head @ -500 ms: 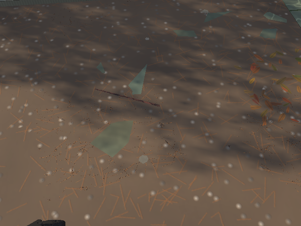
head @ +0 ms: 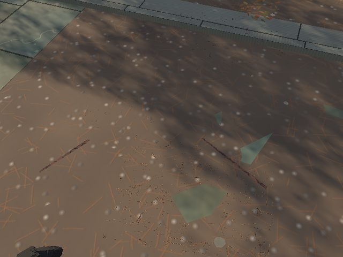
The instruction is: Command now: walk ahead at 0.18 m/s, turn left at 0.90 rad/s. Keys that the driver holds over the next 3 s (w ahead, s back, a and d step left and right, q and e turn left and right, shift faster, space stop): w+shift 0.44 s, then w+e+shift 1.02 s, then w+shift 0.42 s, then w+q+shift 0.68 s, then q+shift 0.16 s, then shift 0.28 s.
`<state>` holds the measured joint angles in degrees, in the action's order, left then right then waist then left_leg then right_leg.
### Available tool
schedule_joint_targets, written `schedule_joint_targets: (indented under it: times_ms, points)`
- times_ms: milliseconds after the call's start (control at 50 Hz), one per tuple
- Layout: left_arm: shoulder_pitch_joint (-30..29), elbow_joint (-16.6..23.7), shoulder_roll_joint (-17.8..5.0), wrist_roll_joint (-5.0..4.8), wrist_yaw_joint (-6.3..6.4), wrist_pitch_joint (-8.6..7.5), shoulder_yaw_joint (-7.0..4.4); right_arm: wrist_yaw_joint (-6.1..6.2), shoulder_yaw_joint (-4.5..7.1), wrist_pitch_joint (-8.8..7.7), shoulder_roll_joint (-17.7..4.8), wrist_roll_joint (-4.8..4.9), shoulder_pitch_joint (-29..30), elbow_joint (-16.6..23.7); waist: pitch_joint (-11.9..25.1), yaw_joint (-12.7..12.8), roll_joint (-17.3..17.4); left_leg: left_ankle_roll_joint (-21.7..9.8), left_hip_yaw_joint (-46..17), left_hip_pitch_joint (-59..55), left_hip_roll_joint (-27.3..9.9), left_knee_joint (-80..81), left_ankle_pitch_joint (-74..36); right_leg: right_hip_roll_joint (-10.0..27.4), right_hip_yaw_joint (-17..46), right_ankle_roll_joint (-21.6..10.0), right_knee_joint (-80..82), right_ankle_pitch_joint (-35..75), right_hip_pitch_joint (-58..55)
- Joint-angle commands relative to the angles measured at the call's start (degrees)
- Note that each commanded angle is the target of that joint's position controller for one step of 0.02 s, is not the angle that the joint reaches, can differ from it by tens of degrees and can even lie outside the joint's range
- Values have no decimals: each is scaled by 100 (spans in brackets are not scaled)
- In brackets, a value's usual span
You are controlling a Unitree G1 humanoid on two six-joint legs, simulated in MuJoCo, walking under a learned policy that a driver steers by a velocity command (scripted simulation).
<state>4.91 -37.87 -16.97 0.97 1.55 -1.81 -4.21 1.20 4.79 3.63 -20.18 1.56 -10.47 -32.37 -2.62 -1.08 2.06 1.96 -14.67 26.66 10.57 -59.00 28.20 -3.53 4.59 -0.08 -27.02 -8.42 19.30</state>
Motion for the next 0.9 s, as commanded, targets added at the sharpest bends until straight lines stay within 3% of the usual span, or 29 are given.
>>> schedule_joint_targets:
  times_ms: [20,80,140,200,300,340,360,380,400,420,440,460,480,500,520,580,660,700,740,780,800,820,840,860,880,900]
  points:
    - [-51,455,-726,-85,147,73,-148,-3,242,36,-770,-56,-514,263,625,22,-988,217,705,1218,-777,-1412,-665,1691,1482,-870,1167,-1045,-1157]
    - [586,274,-836,-74,101,15,-153,-75,71,-162,-406,-76,-323,367,602,316,-1151,156,1333,1484,-1071,-1258,-835,1536,1284,-820,1584,-2646,-1287]
    - [912,154,-874,-64,-5,-149,-157,-86,-9,-359,-255,-80,-77,371,412,475,-999,68,1231,1504,-1295,-588,-949,1740,1370,-964,1837,-2926,-1286]
    - [883,74,-941,-139,-81,-244,-171,-109,-72,-509,-154,-52,-32,300,266,379,-1061,-63,1275,1020,-1412,454,-1196,1839,1110,-1027,2034,-2480,-1013]
    - [888,-66,-1066,-297,-207,-257,-172,-206,-183,-668,-22,-12,-126,138,90,252,-1128,-295,1685,-444,-1323,2173,-1042,1856,569,-1050,1859,-1914,-269]
    - [849,-104,-1008,-352,-247,-200,-126,-219,-200,-718,24,-2,-438,-2,72,-12,-853,-479,1953,-1296,-1179,2964,-1358,1823,394,-990,1426,-2129,170]
    - [853,-97,-815,-313,-259,-200,-50,-197,-159,-718,-38,9,-886,-199,191,-226,-613,-541,2070,-2064,-1032,3057,-1312,1673,206,-897,934,-2180,623]
    - [723,-26,-415,-196,-282,-244,94,-159,-54,-730,-260,42,-1691,-439,493,-603,-123,-686,1466,-3226,-1341,3206,-1050,1302,-210,-662,-368,-1748,1358]
    - [461,232,166,-10,-330,-357,280,-119,25,-734,-803,-89,-2381,-474,741,-771,1300,-1002,-563,-4021,-2644,3695,-235,749,-710,-282,-3036,-2102,2652]
    - [469,503,-162,-265,-319,-515,205,-176,124,-803,-1148,-92,-2226,-302,739,-665,1464,-1849,-2696,-4161,-3344,4524,1702,426,-301,-290,-4074,-1900,4191]
    - [105,555,-521,-383,-304,-589,121,-218,39,-892,-816,-78,-2122,-318,288,-708,579,-1891,-2617,-4077,-3336,4683,1942,811,0,-341,-4564,-1368,4820]
    - [118,517,-482,-379,-321,-592,140,-234,-46,-928,-596,-150,-1956,-329,96,-571,469,-1726,-1975,-3911,-3193,4568,1340,893,86,-351,-4573,-845,4944]
    - [293,379,-374,-308,-337,-540,174,-246,-105,-931,-436,-192,-1746,-295,103,-409,295,-1579,-1368,-3580,-2964,4542,871,1030,131,-290,-4518,-534,4657]
    - [360,342,-387,-291,-362,-483,154,-247,-151,-929,-284,-214,-1513,-296,-88,-260,280,-1429,-823,-3103,-2771,4642,434,1031,324,-213,-4263,-213,4396]
    - [433,284,-383,-347,-388,-400,126,-230,-191,-956,-149,-276,-1410,-305,-177,-160,353,-1271,-355,-2770,-2629,4777,2,964,437,-149,-4185,103,4123]
    - [420,186,-368,-346,-382,-214,90,-179,-184,-1062,-108,-281,-1382,-518,-332,-54,308,-978,842,-2444,-2404,5140,-1408,679,450,3,-3862,933,3827]
    - [-213,269,-230,-336,-514,-249,144,-50,-243,-1131,-13,-303,-1504,-860,-600,-157,156,-424,2190,-2168,-2038,5481,-2908,501,-364,-189,-2646,1945,2984]
    - [-588,379,-93,-354,-644,-298,201,-3,-235,-1109,-130,-272,-1686,-1028,-706,-275,116,-215,2498,-2338,-2060,5492,-3648,425,-755,-378,-1921,2090,2551]
    - [-823,521,-113,-352,-744,-345,185,80,-198,-1034,-409,-256,-1783,-1138,-586,-228,333,-52,2720,-2766,-2121,5092,-6117,76,-1267,-604,-1385,1834,1933]
    - [-638,625,-331,-405,-759,-311,92,236,-107,-865,-792,-279,-1797,-1189,-218,103,817,-2,2787,-3535,-2333,4149,-8962,-290,-1649,-799,-1298,1133,1520]
    - [-11,530,-526,-425,-745,-246,7,311,-50,-774,-930,-306,-1620,-1144,109,512,1037,-23,2775,-3650,-2460,3281,-10076,-409,-1717,-889,-1375,732,935]
    - [1220,230,-886,-421,-690,-151,-163,330,-6,-707,-1025,-356,-1297,-1054,683,1125,1071,-74,2676,-3376,-2527,1959,-10562,-409,-1526,-1067,-1507,488,-304]
    - [2749,-182,-1242,-391,-591,-82,-345,292,32,-722,-1098,-359,-810,-870,1199,1868,734,-127,2613,-2184,-2295,3,-9705,-200,-864,-1320,-912,769,-2357]
    - [2929,-435,-1241,-340,-433,20,-273,111,-234,-946,-97,-477,-841,-720,990,1375,-1102,-182,2239,136,-1245,-2378,-1374,419,279,-1525,-1417,284,-3727]
    - [2405,-81,-1417,-175,-387,-73,-284,-27,-457,-1231,438,-77,-1363,-276,1899,602,-2092,-38,980,2116,-545,-4048,546,1580,3760,-2866,-191,-2020,-4808]
    - [2492,4,-1005,-142,-318,-126,-247,-108,-397,-1463,-173,21,-549,-55,1727,1067,-942,-410,416,2434,-814,-3575,-226,1659,4571,-2574,1124,-3183,-4417]
